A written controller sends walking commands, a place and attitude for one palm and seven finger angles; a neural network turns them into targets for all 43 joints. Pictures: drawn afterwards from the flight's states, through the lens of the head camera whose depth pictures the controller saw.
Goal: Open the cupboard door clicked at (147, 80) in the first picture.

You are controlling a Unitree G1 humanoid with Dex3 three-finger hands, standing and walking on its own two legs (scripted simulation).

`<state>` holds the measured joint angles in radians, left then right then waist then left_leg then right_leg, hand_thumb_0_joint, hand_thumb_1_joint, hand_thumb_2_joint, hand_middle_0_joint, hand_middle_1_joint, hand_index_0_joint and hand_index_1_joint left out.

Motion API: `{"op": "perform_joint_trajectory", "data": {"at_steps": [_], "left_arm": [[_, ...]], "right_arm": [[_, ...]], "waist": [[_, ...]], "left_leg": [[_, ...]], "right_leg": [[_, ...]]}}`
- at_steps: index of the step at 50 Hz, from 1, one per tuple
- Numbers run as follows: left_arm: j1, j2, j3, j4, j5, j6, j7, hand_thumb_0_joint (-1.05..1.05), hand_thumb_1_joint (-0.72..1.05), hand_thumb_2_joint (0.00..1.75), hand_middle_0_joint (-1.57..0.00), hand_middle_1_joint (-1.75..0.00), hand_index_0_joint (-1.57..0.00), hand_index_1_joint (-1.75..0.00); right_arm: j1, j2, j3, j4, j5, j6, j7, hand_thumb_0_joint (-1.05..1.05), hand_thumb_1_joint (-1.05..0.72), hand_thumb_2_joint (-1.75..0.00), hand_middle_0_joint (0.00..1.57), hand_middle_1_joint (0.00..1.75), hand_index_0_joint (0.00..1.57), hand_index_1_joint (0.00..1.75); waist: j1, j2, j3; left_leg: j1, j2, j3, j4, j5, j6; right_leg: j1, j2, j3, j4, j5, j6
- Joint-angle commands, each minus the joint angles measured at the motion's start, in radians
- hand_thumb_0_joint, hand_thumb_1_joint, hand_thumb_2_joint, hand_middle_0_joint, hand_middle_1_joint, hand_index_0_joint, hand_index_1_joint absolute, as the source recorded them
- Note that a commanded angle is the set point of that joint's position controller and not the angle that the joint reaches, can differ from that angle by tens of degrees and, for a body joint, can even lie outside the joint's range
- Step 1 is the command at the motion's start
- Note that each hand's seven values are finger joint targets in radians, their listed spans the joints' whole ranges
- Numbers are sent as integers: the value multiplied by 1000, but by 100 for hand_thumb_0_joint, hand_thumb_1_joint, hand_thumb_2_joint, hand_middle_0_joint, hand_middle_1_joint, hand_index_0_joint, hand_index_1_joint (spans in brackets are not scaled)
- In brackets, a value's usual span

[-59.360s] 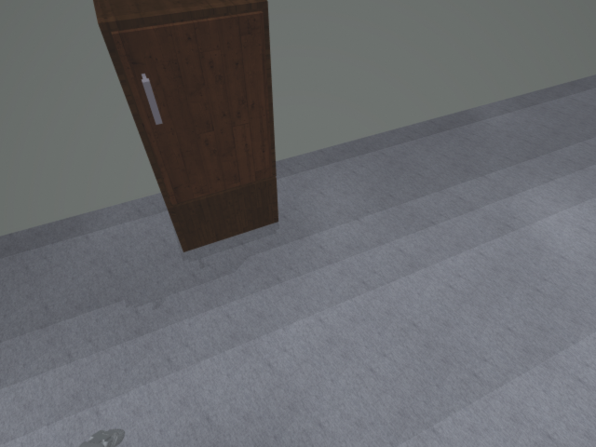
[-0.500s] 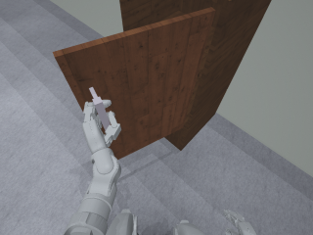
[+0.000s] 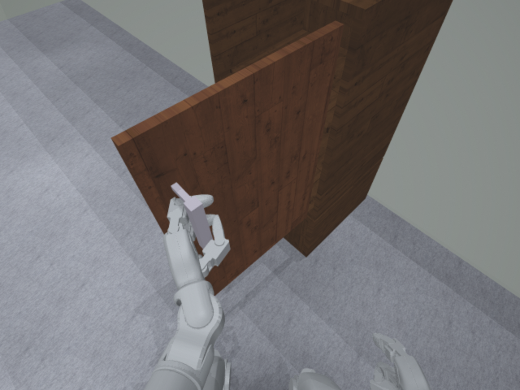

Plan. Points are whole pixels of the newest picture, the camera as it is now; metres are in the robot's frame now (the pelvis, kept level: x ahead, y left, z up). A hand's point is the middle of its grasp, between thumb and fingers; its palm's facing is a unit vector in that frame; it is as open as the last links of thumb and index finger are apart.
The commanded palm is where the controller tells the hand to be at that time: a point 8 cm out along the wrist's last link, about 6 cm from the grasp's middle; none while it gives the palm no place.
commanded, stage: open thumb and fingers to let go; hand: left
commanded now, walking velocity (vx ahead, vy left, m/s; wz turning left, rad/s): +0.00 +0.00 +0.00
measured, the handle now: (193, 218) +0.37 +0.12 +0.05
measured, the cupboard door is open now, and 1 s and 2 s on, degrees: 88 91 90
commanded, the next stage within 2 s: slide the hand sideways off the handle in 0.66 s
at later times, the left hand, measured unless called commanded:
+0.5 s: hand (217, 236) +0.34 +0.08 +0.04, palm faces +0.33 -0.94 +0.01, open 14.2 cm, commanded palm +0.29 +0.12 +0.03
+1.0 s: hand (216, 264) +0.30 +0.07 +0.04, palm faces -0.19 -0.98 -0.02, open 16.1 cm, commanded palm +0.29 +0.12 +0.03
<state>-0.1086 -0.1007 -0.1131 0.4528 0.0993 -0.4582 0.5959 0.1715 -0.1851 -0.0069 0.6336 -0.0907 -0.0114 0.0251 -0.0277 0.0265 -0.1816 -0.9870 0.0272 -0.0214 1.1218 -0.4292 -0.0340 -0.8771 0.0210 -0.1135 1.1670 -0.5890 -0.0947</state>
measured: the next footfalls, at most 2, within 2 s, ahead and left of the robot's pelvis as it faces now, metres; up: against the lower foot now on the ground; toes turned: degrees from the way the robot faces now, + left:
none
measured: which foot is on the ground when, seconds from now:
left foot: down 0.00-1.00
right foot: down 0.00-1.00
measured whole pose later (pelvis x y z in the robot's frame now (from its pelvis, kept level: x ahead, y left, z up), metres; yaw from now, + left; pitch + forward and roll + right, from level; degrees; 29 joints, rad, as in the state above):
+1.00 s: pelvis +0.00 +0.04 +0.00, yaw -1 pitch +15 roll -2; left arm -0.07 0.06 -0.25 0.36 -0.04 -0.45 0.10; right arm 0.22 -0.22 0.00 0.56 -0.01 0.02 0.03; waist -0.02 0.06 -0.15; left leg -0.99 0.02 -0.01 1.17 -0.45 0.02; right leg -0.86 0.01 -0.10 1.17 -0.58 -0.04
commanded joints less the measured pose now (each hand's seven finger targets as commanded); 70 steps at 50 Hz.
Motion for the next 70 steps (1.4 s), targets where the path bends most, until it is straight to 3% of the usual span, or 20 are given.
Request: {"op": "perform_joint_trajectory", "data": {"at_steps": [1,7,12,14,25,27,32,38,39,41,44,47,49,51,52,54,55,57,62,70], "left_arm": [[-211,-13,-5,-212,-14,-54,-24,0,27,63,-35,-128,-35,-128],[-142,-34,-35,-242,-12,-38,-45,0,-15,45,-32,-124,-32,-124],[-138,-27,-29,-241,5,-42,-39,0,-50,30,-30,-120,-30,-120],[-156,-22,-25,-235,5,-43,-35,0,-50,30,-30,-120,-30,-120],[-187,-77,-70,-233,21,-24,-18,0,-50,30,-21,-65,-21,-65],[-150,-65,-57,-227,24,-14,-15,0,-50,30,-19,-55,-19,-55],[-211,-93,-74,-222,20,-5,0,0,-50,30,-15,-30,-15,-30],[-256,-132,-102,-201,34,7,17,0,-50,30,-15,-30,-15,-30],[-231,-24,-317,-222,147,-30,-182,0,-50,30,-15,-30,-15,-30],[-291,57,-247,-287,99,-103,-351,0,-50,30,-15,-30,-15,-30],[-261,55,-269,-326,9,-115,-518,0,-50,30,-15,-30,-15,-30],[-224,-6,-226,-315,-159,-55,-556,0,-50,30,-15,-30,-15,-30],[-169,0,-167,-293,-207,-16,-524,0,-50,30,-15,-30,-15,-30],[-168,30,-127,-300,-200,-7,-475,0,-50,30,-15,-30,-15,-30],[-141,64,-104,-303,-175,-11,-454,0,-50,30,-15,-30,-15,-30],[-116,73,-104,-296,-113,-30,-419,0,-50,30,-15,-30,-15,-30],[-100,62,-117,-296,-92,-41,-410,0,-50,30,-15,-30,-15,-30],[-49,115,-78,-318,-71,-56,-404,0,-50,30,-15,-30,-15,-30],[73,129,-63,-411,-98,-55,-431,0,-50,30,-15,-30,-15,-30],[170,149,-67,-521,-134,-56,-474,0,-50,30,-15,-30,-15,-30]], "right_arm": [[-24,-83,-34,-132,5,-38,-9,0,-90,-90,20,30,20,30],[-4,-90,-38,-146,8,-29,-5,0,-90,-90,20,30,20,30],[-1,-90,-39,-147,5,-26,-6,0,-90,-90,20,30,20,30],[-7,-90,-38,-145,5,-24,-6,0,-90,-90,20,30,20,30],[-10,-91,-38,-151,4,-20,-5,0,-90,-90,20,30,20,30],[-8,-92,-37,-157,4,-19,-5,0,-90,-90,20,30,20,30],[-17,-91,-34,-154,5,-23,-6,0,-90,-90,20,30,20,30],[-38,-89,-29,-151,6,-29,3,0,-90,-90,20,30,20,30],[47,-132,-36,-141,14,-15,9,0,-90,-90,20,30,20,30],[46,-123,-45,-167,24,-9,3,0,-90,-90,20,30,20,30],[40,-127,-41,-204,55,-14,-1,0,-90,-90,20,30,20,30],[12,-130,-28,-230,88,-19,-9,0,-90,-90,20,30,20,30],[0,-140,-24,-238,94,-13,-12,0,-90,-90,20,30,20,30],[1,-143,-24,-245,86,-8,-11,0,-90,-90,20,30,20,30],[0,-146,-25,-250,78,-7,-9,0,-90,-90,20,30,20,30],[7,-140,-27,-252,67,0,3,0,-90,-90,20,30,20,30],[6,-136,-28,-256,64,1,10,0,-90,-90,20,30,20,30],[5,-140,-32,-268,61,7,17,0,-90,-90,20,30,20,30],[-6,-136,-29,-302,65,23,20,0,-90,-90,20,30,20,30],[-8,-131,-23,-311,73,17,-4,0,-90,-90,20,30,20,30]], "waist": [[-14,-123,-290],[-10,-138,-287],[-10,-140,-265],[-13,-142,-270],[-17,-87,-292],[-5,-99,-287],[-20,-96,-259],[-20,-58,-248],[-122,-98,-219],[-72,-69,-301],[-69,2,-317],[-51,3,-242],[-33,-61,-212],[-27,-109,-198],[-8,-102,-209],[-6,-98,-212],[-6,-94,-196],[19,-81,-222],[39,-49,-246],[9,-70,-189]], "left_leg": [[161,-43,1,-53,102,46],[192,-42,-1,-63,158,49],[195,-41,-1,-63,158,50],[190,-42,0,-62,152,50],[259,-36,3,-74,174,54],[259,-33,0,-80,187,52],[269,-30,-6,-86,164,53],[280,-26,-18,-99,133,48],[286,-24,-21,-67,122,66],[286,-33,-24,-50,149,72],[352,-32,-32,-60,133,67],[372,-27,-42,-116,41,57],[353,-22,-48,-144,5,53],[311,-26,-41,-138,5,58],[296,-27,-40,-131,23,56],[288,-24,-39,-118,35,56],[274,-26,-33,-111,32,58],[258,-28,-30,-105,43,55],[281,-26,-16,-114,65,52],[271,-22,-24,-101,64,57]], "right_leg": [[212,-80,226,-292,416,113],[217,-70,190,-267,533,112],[190,-63,173,-257,515,107],[185,-64,171,-254,499,106],[122,-31,112,-233,421,83],[128,-25,104,-231,419,78],[93,-16,89,-237,347,72],[44,-8,65,-220,267,62],[4,-18,96,-217,322,70],[44,-25,110,-190,376,57],[7,-20,103,-193,324,53],[-3,-6,82,-242,191,52],[8,-1,65,-249,157,58],[20,-4,67,-244,150,63],[24,-4,66,-225,160,59],[-7,-7,61,-191,168,59],[-12,-8,64,-191,166,58],[12,-7,72,-179,170,50],[47,-2,77,-185,194,48],[33,3,77,-193,210,58]]}}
